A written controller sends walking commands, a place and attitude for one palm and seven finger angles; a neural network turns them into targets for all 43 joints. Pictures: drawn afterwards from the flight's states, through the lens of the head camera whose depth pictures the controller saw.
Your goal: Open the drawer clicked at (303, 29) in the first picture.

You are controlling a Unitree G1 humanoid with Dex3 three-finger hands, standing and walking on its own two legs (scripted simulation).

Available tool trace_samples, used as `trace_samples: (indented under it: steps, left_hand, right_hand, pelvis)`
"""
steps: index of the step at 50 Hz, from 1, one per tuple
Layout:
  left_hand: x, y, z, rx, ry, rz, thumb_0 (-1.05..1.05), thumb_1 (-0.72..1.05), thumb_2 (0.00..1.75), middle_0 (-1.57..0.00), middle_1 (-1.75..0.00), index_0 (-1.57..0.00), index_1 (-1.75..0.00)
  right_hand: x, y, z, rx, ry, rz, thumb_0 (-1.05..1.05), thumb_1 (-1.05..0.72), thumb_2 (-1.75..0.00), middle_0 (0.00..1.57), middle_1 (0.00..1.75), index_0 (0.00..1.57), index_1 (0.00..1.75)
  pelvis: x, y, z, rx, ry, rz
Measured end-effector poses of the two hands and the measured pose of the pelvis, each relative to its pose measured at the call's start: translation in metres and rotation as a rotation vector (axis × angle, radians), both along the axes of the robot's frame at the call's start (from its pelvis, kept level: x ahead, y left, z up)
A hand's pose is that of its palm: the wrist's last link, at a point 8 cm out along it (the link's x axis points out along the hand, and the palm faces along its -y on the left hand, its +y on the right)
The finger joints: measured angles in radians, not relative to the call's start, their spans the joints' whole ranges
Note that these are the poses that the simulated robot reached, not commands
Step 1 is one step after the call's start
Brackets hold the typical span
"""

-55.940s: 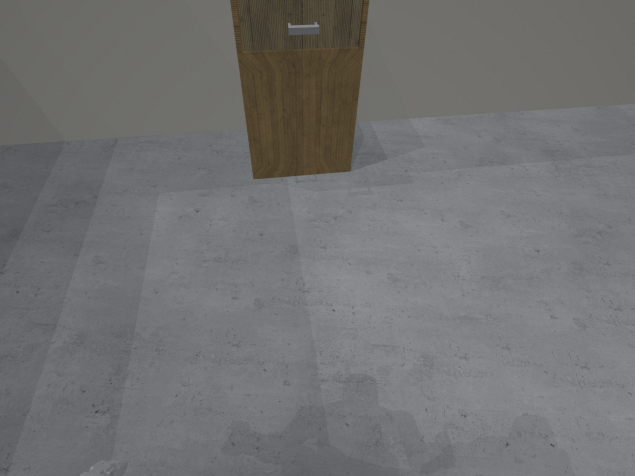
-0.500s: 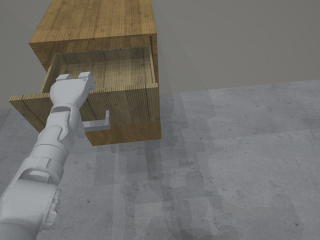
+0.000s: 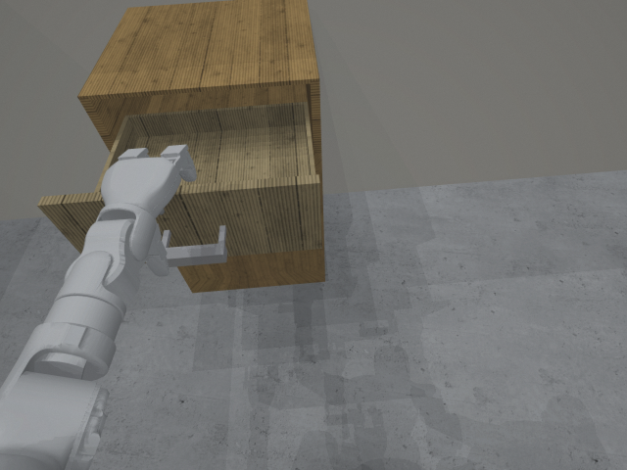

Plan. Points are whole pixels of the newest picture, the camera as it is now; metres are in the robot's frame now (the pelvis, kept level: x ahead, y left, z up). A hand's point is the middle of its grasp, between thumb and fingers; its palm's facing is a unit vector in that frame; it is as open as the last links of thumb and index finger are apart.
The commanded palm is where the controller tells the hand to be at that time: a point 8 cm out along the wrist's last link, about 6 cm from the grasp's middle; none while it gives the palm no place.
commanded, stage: draw the hand back to the body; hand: left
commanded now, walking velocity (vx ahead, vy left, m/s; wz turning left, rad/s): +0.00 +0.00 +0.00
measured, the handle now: (193, 244) +0.48 +0.23 -0.05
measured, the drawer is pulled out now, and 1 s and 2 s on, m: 0.30 0.30 0.30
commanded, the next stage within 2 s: step back with the hand held close in 1.50 s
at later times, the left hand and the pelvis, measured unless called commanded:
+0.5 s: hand (101, 289) +0.30 +0.25 +0.11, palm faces +0.04 -0.06 -1.00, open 13.8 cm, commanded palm +0.27 +0.25 +0.17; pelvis -0.02 +0.00 +0.01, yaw +1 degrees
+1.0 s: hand (59, 341) +0.21 +0.22 +0.17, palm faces +0.36 -0.87 -0.33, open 11.3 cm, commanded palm +0.16 +0.26 +0.18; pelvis -0.01 -0.01 +0.02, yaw +0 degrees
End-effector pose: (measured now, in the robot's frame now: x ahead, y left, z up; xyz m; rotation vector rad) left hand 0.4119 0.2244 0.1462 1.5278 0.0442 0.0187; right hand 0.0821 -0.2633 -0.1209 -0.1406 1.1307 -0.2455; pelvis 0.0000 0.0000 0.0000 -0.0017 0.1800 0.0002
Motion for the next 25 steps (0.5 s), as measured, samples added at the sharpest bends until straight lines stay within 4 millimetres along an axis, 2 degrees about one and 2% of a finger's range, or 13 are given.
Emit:
trace_samples:
  steps: [9, 18, 25]
  left_hand:
    - [-0.041, 0.013, 0.004, -0.011, -0.067, 0.045, 0.00, -0.49, 0.30, -0.32, -1.20, -0.32, -1.20]
    - [-0.099, 0.019, 0.012, -0.016, -0.064, 0.050, 0.00, -0.49, 0.30, -0.32, -1.20, -0.32, -1.20]
    - [-0.134, 0.026, 0.014, -0.017, -0.053, 0.055, 0.00, -0.49, 0.30, -0.32, -1.20, -0.32, -1.20]
  right_hand:
    - [0.023, 0.012, 0.004, 0.036, -0.066, 0.031, 0.01, -0.91, -0.90, 0.20, 0.30, 0.20, 0.30]
    - [0.068, 0.032, 0.018, 0.053, -0.199, 0.125, 0.01, -0.91, -0.90, 0.20, 0.30, 0.20, 0.30]
    - [0.096, 0.049, 0.033, 0.062, -0.294, 0.201, 0.01, -0.91, -0.90, 0.20, 0.30, 0.20, 0.30]
  pelvis:
    - [-0.001, 0.004, 0.003, 0.001, -0.032, -0.006]
    - [-0.010, 0.006, 0.006, 0.005, -0.093, 0.013]
    - [-0.019, 0.003, 0.008, 0.007, -0.129, 0.024]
